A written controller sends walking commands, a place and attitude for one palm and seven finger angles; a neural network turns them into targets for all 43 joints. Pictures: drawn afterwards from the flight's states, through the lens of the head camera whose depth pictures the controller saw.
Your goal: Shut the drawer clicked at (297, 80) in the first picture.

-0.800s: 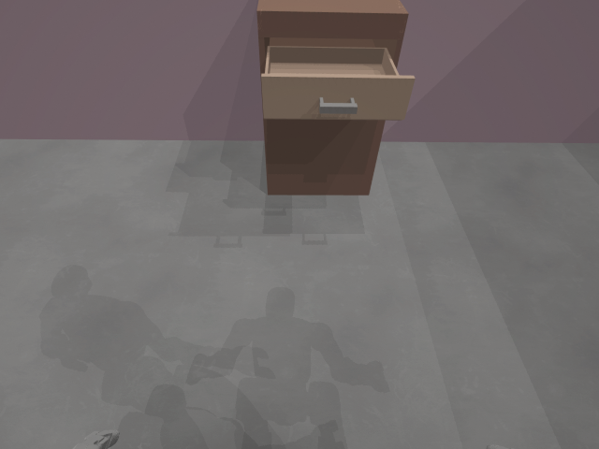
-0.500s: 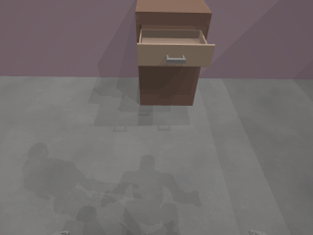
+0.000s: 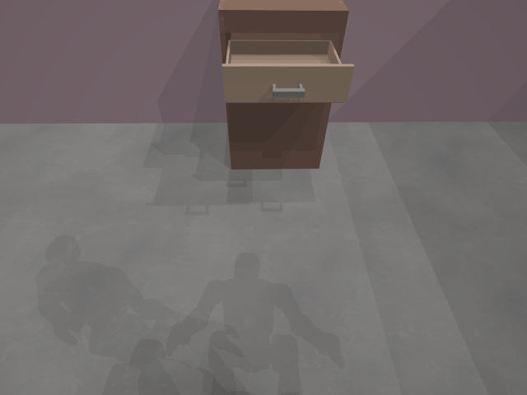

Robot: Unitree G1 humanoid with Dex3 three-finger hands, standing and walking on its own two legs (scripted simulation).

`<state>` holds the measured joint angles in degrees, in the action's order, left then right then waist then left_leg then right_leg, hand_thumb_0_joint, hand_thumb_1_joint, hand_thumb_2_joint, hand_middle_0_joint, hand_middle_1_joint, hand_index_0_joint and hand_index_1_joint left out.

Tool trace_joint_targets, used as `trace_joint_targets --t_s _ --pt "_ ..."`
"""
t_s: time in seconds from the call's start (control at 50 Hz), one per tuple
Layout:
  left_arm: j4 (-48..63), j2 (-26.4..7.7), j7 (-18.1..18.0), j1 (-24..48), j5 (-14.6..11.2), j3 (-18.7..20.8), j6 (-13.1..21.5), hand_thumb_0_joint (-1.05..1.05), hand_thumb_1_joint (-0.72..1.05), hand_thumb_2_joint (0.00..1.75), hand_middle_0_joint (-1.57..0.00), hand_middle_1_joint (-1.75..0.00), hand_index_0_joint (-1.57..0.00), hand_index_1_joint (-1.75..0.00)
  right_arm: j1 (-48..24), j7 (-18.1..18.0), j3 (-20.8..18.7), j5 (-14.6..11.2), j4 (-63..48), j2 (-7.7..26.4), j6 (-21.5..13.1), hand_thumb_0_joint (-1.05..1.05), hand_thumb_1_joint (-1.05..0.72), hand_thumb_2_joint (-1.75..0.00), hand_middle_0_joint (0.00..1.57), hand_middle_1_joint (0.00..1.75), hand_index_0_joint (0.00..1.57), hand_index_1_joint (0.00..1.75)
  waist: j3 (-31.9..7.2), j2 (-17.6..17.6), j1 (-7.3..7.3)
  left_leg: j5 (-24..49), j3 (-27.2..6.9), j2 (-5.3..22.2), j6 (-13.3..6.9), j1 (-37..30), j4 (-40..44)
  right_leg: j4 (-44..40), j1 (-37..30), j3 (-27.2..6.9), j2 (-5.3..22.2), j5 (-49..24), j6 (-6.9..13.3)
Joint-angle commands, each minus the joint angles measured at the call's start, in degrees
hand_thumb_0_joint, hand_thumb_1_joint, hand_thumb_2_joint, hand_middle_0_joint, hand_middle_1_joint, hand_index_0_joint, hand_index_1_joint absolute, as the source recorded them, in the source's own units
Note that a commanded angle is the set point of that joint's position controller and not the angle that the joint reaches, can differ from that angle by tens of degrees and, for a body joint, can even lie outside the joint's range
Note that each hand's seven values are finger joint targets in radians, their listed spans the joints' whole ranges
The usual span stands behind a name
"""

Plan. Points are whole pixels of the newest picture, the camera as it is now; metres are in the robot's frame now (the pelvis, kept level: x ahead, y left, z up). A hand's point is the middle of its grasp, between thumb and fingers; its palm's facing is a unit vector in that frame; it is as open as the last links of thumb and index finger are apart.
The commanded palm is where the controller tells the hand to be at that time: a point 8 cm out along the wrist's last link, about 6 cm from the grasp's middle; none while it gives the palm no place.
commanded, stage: stand and wait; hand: left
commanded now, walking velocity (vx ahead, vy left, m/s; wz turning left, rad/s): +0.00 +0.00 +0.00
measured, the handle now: (287, 89) +1.10 -0.03 -0.10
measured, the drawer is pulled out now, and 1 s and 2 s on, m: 0.29 0.29 0.29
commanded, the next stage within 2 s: look at it before walking up in 0.02 s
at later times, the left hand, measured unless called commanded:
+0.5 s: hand out of the picture +0.08 +0.24 -0.16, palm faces -0.02 -0.94 -0.33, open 7.4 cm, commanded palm none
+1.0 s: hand out of the picture +0.06 +0.21 -0.18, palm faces -0.07 -0.96 -0.25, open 7.4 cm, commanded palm none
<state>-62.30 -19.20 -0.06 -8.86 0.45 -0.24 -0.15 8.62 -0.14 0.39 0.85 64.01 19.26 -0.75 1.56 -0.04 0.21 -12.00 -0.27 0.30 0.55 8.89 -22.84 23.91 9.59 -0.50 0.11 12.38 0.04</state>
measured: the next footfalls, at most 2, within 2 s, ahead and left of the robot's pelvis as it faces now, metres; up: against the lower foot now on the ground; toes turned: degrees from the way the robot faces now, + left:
left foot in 1.70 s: +0.45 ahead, -0.03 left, +0.00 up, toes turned -19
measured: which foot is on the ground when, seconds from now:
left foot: down 0.00-1.00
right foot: down 0.00-1.00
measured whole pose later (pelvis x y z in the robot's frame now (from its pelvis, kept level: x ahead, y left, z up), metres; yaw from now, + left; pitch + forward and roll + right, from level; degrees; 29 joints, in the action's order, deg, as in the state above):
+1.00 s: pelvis +0.03 -0.01 -0.01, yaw -7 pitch -2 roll +1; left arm -60.7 -15.0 1.4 -17.3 1.1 1.6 -2.3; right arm 13.4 -0.2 -0.9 1.5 61.3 14.1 -1.0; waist -0.4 -0.8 -1.4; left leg -18.9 5.9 2.6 1.1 7.2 -27.9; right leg 39.4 15.5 -1.6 -0.9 24.0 1.1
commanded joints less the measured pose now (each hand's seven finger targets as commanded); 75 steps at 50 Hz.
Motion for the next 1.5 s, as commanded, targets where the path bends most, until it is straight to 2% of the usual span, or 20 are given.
trace_joint_targets --t_s 0.0,0.72,0.76,0.8,0.86,0.88,0.92,0.94,0.98,1.02,1.06,1.08,1.1,1.12,1.14,1.18,1.22,1.26,1.36,1.48 --pt "3.74 -11.89 -0.58 2.67 0.13 2.17 1.55 0.0 0.9 0.9 -0.2 -0.3 -0.2 -0.3 -3.41 -0.62 -2.27 -0.34 -4.07 11.52 -1.4 0.0 -0.9 -0.9 0.2 0.3 0.2 0.3 -2.71 -0.36 -0.44 4.47 -5.59 6.3 -2.21 0.7 4.74 -4.71 -0.15 -6.12 6.31 -3.59 1.71" --pt "3.38 -11.88 -0.59 2.36 0.14 2.3 1.91 0.0 0.9 0.9 -0.2 -0.3 -0.2 -0.3 -4.24 -0.78 -2.15 -0.38 -3.68 11.39 -1.37 0.0 -0.9 -0.9 0.2 0.3 0.2 0.3 -2.72 0.12 -0.36 8.32 -4.85 6.68 -1.62 -1.88 5.25 -6.15 -1.23 -6.17 6.49 -9.24 1.67" --pt "1.83 -5.57 -0.67 -1.37 0.09 1.06 0.76 0.0 0.9 0.9 -0.2 -0.3 -0.2 -0.3 -0.79 -0.62 -0.87 0.11 -2.31 5.06 -0.58 0.0 -0.9 -0.9 0.2 0.3 0.2 0.3 -2.95 -0.12 -0.35 2.18 -2.57 6.44 -0.61 -2.63 3.71 -5.69 0.21 -6.68 5.77 -2.09 1.13" --pt "2.19 -5.22 -0.21 -2.81 0.41 1.42 -0.26 0.0 0.9 0.9 -0.2 -0.3 -0.2 -0.3 1.54 -0.56 -1.31 0.35 -2.36 4.9 -0.07 0.0 -0.9 -0.9 0.2 0.3 0.2 0.3 -0.51 0.16 -0.35 -8.82 -2.0 6.38 -1.05 -1.2 3.01 -4.79 3.85 -7.74 4.47 9.43 1.76" --pt "4.49 -5.5 0.75 -3.62 0.76 2.46 -0.73 0.0 0.9 0.9 -0.2 -0.3 -0.2 -0.3 3.21 -0.52 -2.72 0.54 -3.99 6.73 0.17 0.0 -0.9 -0.9 0.2 0.3 0.2 0.3 4.65 1.61 -0.09 -21.01 -3.93 8.52 -2.58 1.55 4.59 -0.93 10.76 -7.75 1.73 17.34 2.46" --pt "5.4 -5.16 0.99 -3.92 0.79 2.69 -0.7 0.0 0.9 0.9 -0.2 -0.3 -0.2 -0.3 4.4 -0.57 -3.26 0.48 -4.36 7.56 0.1 0.0 -0.9 -0.9 0.2 0.3 0.2 0.3 5.54 3.27 0.2 -23.7 -6.27 10.38 -3.85 0.46 6.0 2.71 13.73 -6.52 0.29 17.62 2.39" --pt "7.32 -2.38 1.45 -3.68 0.71 3.01 -0.28 0.0 0.9 0.9 -0.2 -0.3 -0.2 -0.3 6.54 -0.82 -4.57 0.31 -5.1 9.67 -0.59 0.0 -0.9 -0.9 0.2 0.3 0.2 0.3 6.78 9.63 1.02 -25.34 -13.15 18.05 -8.14 -1.97 11.0 16.15 19.6 0.11 -2.26 13.3 1.37" --pt "8.72 -1.63 1.67 -1.46 0.79 3.27 -0.12 0.0 0.9 0.9 -0.2 -0.3 -0.2 -0.3 7.87 -0.84 -5.02 0.3 -5.45 9.34 -1.14 0.0 -0.9 -0.9 0.2 0.3 0.2 0.3 7.06 10.56 1.99 -20.45 -13.92 20.98 -10.27 -3.53 12.46 21.82 22.68 1.12 -0.23 15.37 0.93" --pt "10.33 -0.94 2.14 -0.27 0.79 3.7 0.25 0.0 0.9 0.9 -0.2 -0.3 -0.2 -0.3 8.76 -0.89 -5.19 0.41 -5.65 7.84 -1.91 0.0 -0.9 -0.9 0.2 0.3 0.2 0.3 6.56 8.49 1.86 -11.61 -11.22 22.3 -11.25 -5.36 11.06 24.06 24.45 0.56 2.72 16.48 0.76" --pt "10.04 1.24 2.53 -3.0 0.69 3.91 0.62 0.0 0.9 0.9 -0.2 -0.3 -0.2 -0.3 6.72 -0.95 -5.17 0.68 -6.32 6.49 -2.21 0.0 -0.9 -0.9 0.2 0.3 0.2 0.3 5.17 8.0 -0.07 -3.96 -4.1 20.67 -8.95 -2.39 7.58 19.38 17.74 2.44 3.93 14.27 0.75" --pt "6.97 2.17 2.67 -12.66 0.8 4.45 0.97 0.0 0.9 0.9 -0.2 -0.3 -0.2 -0.3 4.21 -0.95 -5.12 0.64 -6.86 5.47 -2.16 0.0 -0.9 -0.9 0.2 0.3 0.2 0.3 1.36 5.43 -4.7 -3.68 4.0 16.25 -5.15 4.82 -4.76 9.52 1.57 6.24 1.14 4.79 1.16" --pt "4.41 -1.4 2.15 -20.93 0.98 5.23 1.46 0.0 0.9 0.9 -0.2 -0.3 -0.2 -0.3 3.33 -0.55 -4.7 0.2 -7.61 3.58 -2.05 0.0 -0.9 -0.9 0.2 0.3 0.2 0.3 -2.06 -5.4 -8.33 -7.05 9.0 11.56 -2.42 12.35 -18.89 3.12 -9.3 2.97 1.6 4.48 2.08" --pt "2.97 -7.96 0.95 -27.24 1.29 6.75 2.5 0.0 0.9 0.9 -0.2 -0.3 -0.2 -0.3 1.86 0.03 -3.56 -0.33 -10.58 -1.25 -2.14 0.0 -0.9 -0.9 0.2 0.3 0.2 0.3 -1.12 -24.33 -10.09 -22.15 12.53 3.06 1.04 29.69 -39.19 -8.65 -14.89 -25.62 17.5 11.9 7.83" --pt "3.02 -8.37 -0.07 -29.05 0.13 6.61 2.58 0.0 0.9 0.9 -0.2 -0.3 -0.2 -0.3 -1.74 0.1 -3.76 0.09 -12.77 -0.17 -2.45 0.0 -0.9 -0.9 0.2 0.3 0.2 0.3 -0.58 -18.81 -9.79 -21.88 4.62 3.26 0.18 33.84 -46.58 -13.9 -13.12 -37.56 21.81 10.28 11.38" --pt "4.03 -6.61 -0.37 -24.75 -0.04 6.4 2.86 0.0 0.9 0.9 -0.2 -0.3 -0.2 -0.3 -1.31 0.16 -4.24 -0.02 -12.1 0.69 -2.6 0.0 -0.9 -0.9 0.2 0.3 0.2 0.3 2.37 -13.06 -7.26 -14.34 1.21 6.01 -0.66 34.1 -48.23 -13.33 -9.96 -32.98 19.93 11.46 11.95" --pt "5.62 -2.71 -0.46 -18.81 0.35 5.52 3.33 0.0 0.9 0.9 -0.2 -0.3 -0.2 -0.3 -1.45 0.42 -4.5 0.32 -10.94 -0.84 -2.58 0.0 -0.9 -0.9 0.2 0.3 0.2 0.3 4.71 -3.34 -4.12 -7.58 0.55 7.69 0.1 31.94 -49.22 -12.89 -2.84 -28.84 17.76 10.25 12.37" --pt "6.06 -0.29 -0.45 -17.53 0.57 4.68 4.05 0.0 0.9 0.9 -0.2 -0.3 -0.2 -0.3 1.21 0.6 -4.4 0.67 -9.49 -2.39 -2.03 0.0 -0.9 -0.9 0.2 0.3 0.2 0.3 3.75 -0.6 -1.86 -2.79 1.04 7.89 1.18 29.64 -46.75 -12.54 -0.74 -20.8 14.58 -0.04 10.98" --pt "5.32 0.42 -0.47 -19.07 0.58 4.61 4.53 0.0 0.9 0.9 -0.2 -0.3 -0.2 -0.3 2.49 0.64 -4.5 0.7 -9.35 -3.32 -1.45 0.0 -0.9 -0.9 0.2 0.3 0.2 0.3 2.21 -1.52 -1.19 -0.17 1.52 7.47 1.93 30.17 -45.78 -11.97 -2.08 -17.05 12.61 -5.95 10.34" --pt "3.74 2.34 -0.8 -22.38 0.57 4.3 5.26 0.0 0.9 0.9 -0.2 -0.3 -0.2 -0.3 -1.14 0.91 -4.63 0.66 -11.49 -4.59 -1.2 0.0 -0.9 -0.9 0.2 0.3 0.2 0.3 2.17 -4.18 -1.78 3.99 1.72 6.9 3.04 35.57 -42.11 -11.03 -7.19 -13.89 10.36 -15.54 9.0" --pt "2.18 2.83 -1.83 -25.79 1.05 4.04 5.41 0.0 0.9 0.9 -0.2 -0.3 -0.2 -0.3 -9.63 1.46 -4.14 0.36 -15.43 -6.02 -1.82 0.0 -0.9 -0.9 0.2 0.3 0.2 0.3 4.28 -4.87 -4.3 3.25 3.31 6.07 2.54 37.93 -33.63 -9.57 -12.4 -15.37 11.19 -25.49 10.86"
